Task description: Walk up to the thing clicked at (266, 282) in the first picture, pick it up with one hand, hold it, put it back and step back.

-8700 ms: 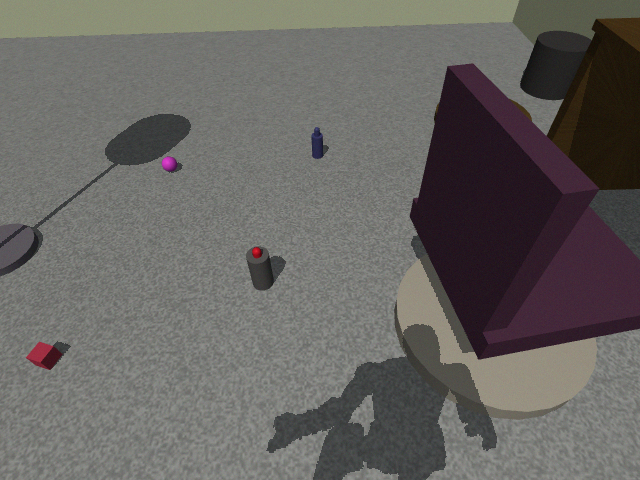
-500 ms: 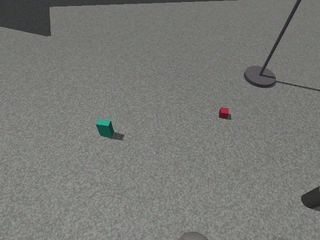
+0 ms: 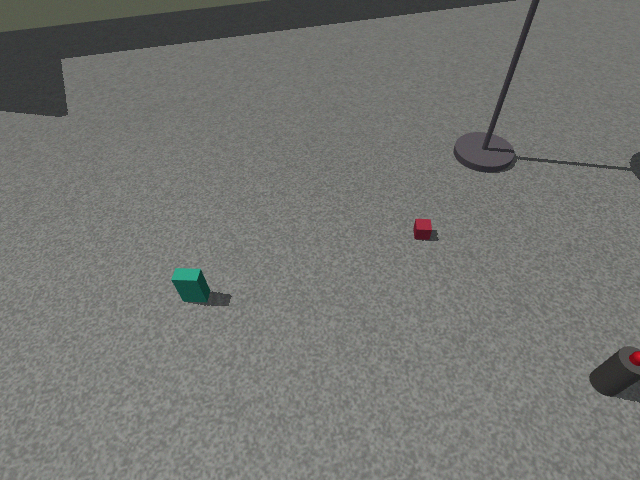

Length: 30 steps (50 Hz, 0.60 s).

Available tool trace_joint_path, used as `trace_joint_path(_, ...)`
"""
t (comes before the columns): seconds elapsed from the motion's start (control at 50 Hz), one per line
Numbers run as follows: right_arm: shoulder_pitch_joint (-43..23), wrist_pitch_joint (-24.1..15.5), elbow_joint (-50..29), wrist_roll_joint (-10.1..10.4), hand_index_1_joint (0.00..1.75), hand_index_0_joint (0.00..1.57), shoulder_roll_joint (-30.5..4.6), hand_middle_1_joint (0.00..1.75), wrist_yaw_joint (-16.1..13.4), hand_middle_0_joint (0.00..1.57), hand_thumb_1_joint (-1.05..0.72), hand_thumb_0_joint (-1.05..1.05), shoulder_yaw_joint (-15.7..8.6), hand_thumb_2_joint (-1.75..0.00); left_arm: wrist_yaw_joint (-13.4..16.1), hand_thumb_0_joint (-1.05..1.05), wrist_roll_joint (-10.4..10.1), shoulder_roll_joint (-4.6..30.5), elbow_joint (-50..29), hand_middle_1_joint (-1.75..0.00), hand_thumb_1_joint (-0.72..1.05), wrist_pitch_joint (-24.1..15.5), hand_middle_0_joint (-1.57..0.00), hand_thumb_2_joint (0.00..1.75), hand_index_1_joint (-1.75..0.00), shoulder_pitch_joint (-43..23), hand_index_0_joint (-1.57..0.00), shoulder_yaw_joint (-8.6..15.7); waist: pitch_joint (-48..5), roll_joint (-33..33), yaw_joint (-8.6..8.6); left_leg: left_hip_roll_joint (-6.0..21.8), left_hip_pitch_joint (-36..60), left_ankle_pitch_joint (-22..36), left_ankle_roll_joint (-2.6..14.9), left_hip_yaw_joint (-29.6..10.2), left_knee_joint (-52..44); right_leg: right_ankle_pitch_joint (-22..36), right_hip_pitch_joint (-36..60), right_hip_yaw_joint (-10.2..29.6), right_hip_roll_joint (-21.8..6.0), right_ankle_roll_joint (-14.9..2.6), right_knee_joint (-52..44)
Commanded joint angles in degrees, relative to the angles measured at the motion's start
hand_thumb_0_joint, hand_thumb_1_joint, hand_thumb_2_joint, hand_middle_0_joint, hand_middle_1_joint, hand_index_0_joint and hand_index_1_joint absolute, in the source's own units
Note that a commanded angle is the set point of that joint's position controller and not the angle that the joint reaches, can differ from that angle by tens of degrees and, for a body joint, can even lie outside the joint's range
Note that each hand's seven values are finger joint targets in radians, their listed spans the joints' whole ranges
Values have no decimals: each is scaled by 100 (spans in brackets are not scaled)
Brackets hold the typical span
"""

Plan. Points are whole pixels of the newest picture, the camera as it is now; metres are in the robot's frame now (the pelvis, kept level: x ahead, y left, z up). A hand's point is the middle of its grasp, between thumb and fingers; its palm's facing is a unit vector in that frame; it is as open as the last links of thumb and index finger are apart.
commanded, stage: walk up
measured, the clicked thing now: (622, 369) +0.53 -0.83 -0.66
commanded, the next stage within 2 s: stand in 0.32 s
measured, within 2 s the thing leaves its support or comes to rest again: neither
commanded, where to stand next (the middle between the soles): +0.06 +0.01 m, yaw -1 degrees
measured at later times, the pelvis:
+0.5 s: pelvis -0.01 +0.00 +0.02, yaw -1 degrees
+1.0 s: pelvis +0.00 +0.01 +0.03, yaw +1 degrees
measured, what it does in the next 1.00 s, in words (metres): stands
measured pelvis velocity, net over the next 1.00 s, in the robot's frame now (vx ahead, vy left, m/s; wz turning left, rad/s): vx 0.00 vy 0.01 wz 0.01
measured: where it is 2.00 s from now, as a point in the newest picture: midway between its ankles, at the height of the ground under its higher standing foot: outside the picture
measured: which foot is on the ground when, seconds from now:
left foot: down 0.00-1.00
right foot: down 0.00-1.00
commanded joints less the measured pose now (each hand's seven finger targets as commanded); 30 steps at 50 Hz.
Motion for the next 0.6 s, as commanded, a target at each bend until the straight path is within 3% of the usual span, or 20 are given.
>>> trace_joint_path(0.0, -347, -146, -224, 39, 30, 20, -1299, 30, -109, 20, -90, 0, -272, -90, 34, 0, -50, 1408, -179, -30, 90, -200, -20, 90, -30, -298, -20, 334, -551, 108, -96, 348, 196, 501, 398, -427, -949, 1419, 124, 948, -724, -522, -972)
trace_joint_path(0.06, -479, -155, -80, 38, 30, 20, -1285, 30, -90, 20, -90, 0, -258, -90, 32, 0, -50, 1288, 12, -30, 90, -181, -20, 90, -30, -377, -20, 273, -651, -10, -49, 502, 419, 605, 508, -533, -1200, 1426, 175, 733, -544, -407, -1044)
trace_joint_path(0.16, -614, -142, 163, 24, 30, 20, -1264, 30, -94, 20, -90, 0, -248, -90, 10, 0, -56, 1231, 224, -30, 90, -134, -20, 90, -30, -655, -20, 237, -458, -111, -79, 502, 393, 145, 435, -475, -1592, 1082, 152, 800, -534, -359, -1363)
trace_joint_path(0.24, -705, -164, 301, 13, 30, 20, -1278, 30, -84, 20, -90, 0, -246, -90, -6, 0, -38, 1178, 395, -30, 90, -125, -20, 90, -30, -697, -20, 225, -601, -103, -47, 565, 524, 246, 453, -437, -1779, 1319, 403, 718, -522, -300, -1432)
trace_joint_path(0.28, -719, -164, 361, 17, 30, 20, -1243, 30, -83, 20, -90, 0, -246, -90, -6, 0, -35, 1182, 462, -30, 90, -127, -20, 90, -30, -744, -20, 219, -646, -198, -82, 534, 683, 347, 415, -329, -1792, 1445, 373, 784, -577, -297, -1571)
trace_joint_path(0.3, -640, -189, 459, 27, 30, 20, -1149, 30, -108, 20, -90, 0, -196, -90, -28, 0, -15, 1138, 550, -30, 90, -135, -20, 90, -30, -912, -20, 192, -770, -211, -139, 570, 597, 983, 361, -572, -2017, 1865, 782, 601, -678, -191, -1611)
trace_joint_path(0.32, -687, -213, 502, 12, 30, 20, -1180, 30, -116, 20, -90, 0, -189, -90, -37, 0, -29, 1102, 576, -30, 90, -126, -20, 90, -30, -887, -20, 188, -751, -157, -77, 562, 656, 1246, 330, -543, -2057, 1983, 814, 586, -654, -152, -1620)
trace_joint_path(0.34, -794, -216, 552, 13, 30, 20, -1243, 30, -118, 20, -90, 0, -207, -90, -39, 0, -41, 1113, 649, -30, 90, -118, -20, 90, -30, -772, -20, 177, -710, -71, -14, 518, 838, 1109, 313, -483, -2019, 1793, 651, 616, -663, -136, -1789)
trace_joint_path(0.42, -718, -203, 695, 10, 30, 20, -1190, 30, -126, 20, -90, 0, -207, -90, -37, 0, -20, 1165, 755, -30, 90, -101, -20, 90, -30, -951, -20, 171, -775, -244, -131, 517, 1104, 1135, 256, -450, -2070, 1718, 607, 579, -726, -144, -1999)
trace_joint_path(0.54, -693, -198, 827, -13, 30, 20, -1180, 30, -122, 20, -90, 0, -195, -90, -29, 0, -17, 1172, 874, -30, 90, -107, -20, 90, -30, -913, -20, 175, -731, -95, -124, 521, 1068, 1042, 214, -465, -2183, 1614, 650, 534, -749, -127, -2124)
trace_joint_path(0.58, -670, -182, 876, -16, 30, 20, -1175, 30, -111, 20, -90, 0, -181, -90, -30, 0, -11, 1159, 910, -30, 90, -102, -20, 90, -30, -902, -20, 162, -562, -93, -120, 512, 855, 593, 221, -511, -2289, 1171, 619, 519, -732, -100, -2234)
